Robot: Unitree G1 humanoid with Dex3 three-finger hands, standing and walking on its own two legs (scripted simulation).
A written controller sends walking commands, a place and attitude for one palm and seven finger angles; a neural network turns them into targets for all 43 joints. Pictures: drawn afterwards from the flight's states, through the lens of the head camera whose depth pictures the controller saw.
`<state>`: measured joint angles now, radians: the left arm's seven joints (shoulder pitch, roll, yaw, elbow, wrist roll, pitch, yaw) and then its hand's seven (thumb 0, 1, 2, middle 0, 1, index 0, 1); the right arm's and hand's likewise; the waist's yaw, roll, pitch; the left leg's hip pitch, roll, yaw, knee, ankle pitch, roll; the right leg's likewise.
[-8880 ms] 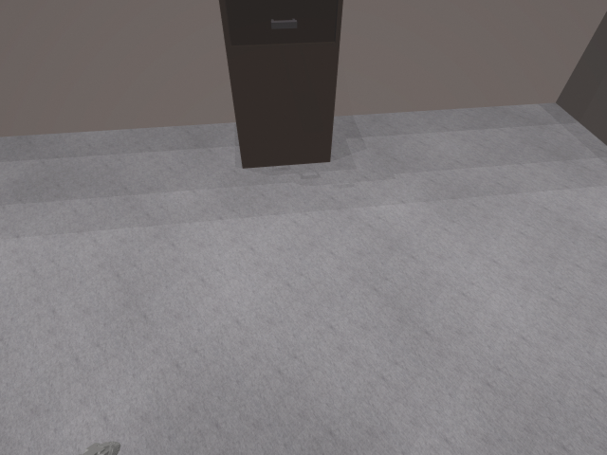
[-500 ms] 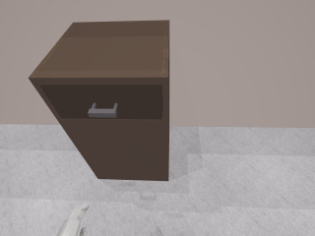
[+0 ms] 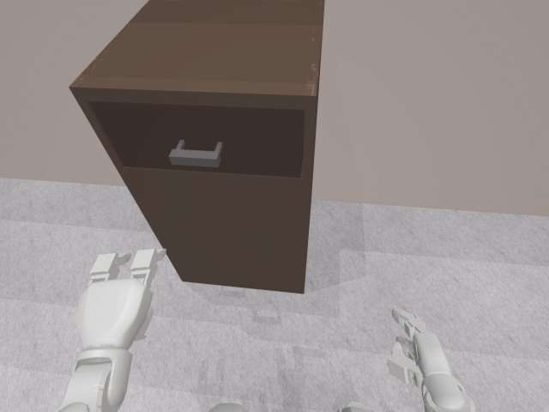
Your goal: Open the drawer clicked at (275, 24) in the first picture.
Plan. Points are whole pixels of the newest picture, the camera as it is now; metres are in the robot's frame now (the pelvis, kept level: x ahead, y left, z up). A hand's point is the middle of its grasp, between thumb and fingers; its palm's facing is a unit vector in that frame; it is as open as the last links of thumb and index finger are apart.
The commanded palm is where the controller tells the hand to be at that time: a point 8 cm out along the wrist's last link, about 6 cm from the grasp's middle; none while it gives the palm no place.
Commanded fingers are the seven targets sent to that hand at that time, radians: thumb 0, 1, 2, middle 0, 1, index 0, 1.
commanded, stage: raise the hand with hooked fingers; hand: left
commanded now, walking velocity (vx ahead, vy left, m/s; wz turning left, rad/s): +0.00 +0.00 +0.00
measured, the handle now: (197, 151) +0.58 +0.25 +0.00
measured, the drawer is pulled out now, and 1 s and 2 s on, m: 0.00 0.00 0.00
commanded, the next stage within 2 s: move the hooked fingers above the handle in 1.26 s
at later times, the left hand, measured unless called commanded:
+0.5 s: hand (128, 254) +0.29 +0.25 +0.07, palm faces +0.07 -0.08 -0.99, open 12.8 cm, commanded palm +0.27 +0.25 +0.13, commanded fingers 0.00 -0.45 0.32 -0.30 -1.17 -0.30 -1.17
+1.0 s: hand (126, 202) +0.34 +0.26 +0.12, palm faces +0.02 -0.07 -1.00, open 13.8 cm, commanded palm +0.32 +0.25 +0.18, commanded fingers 0.00 -0.50 0.30 -0.30 -1.20 -0.30 -1.20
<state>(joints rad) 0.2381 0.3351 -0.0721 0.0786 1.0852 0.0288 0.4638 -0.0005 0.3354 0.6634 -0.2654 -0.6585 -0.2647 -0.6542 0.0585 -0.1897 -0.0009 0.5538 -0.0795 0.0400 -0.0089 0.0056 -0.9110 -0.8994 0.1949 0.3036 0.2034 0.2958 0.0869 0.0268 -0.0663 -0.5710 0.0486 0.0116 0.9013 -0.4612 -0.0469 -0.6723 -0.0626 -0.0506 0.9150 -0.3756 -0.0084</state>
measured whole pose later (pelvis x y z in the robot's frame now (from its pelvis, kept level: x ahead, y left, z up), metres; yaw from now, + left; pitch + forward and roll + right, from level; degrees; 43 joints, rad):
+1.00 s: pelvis +0.04 +0.01 +0.05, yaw +0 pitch +2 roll +1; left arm -0.11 0.45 -0.04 0.12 0.95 0.00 0.07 0.00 -0.49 0.30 -0.32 -1.20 -0.32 -1.20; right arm 0.13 -0.25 0.00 0.63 -0.02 0.08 -0.03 0.01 -0.91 -0.90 0.20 0.30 0.21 0.30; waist 0.09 0.08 -0.01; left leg -0.21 0.03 0.03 0.48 -0.31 -0.02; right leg -0.32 -0.06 -0.05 0.51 -0.24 0.02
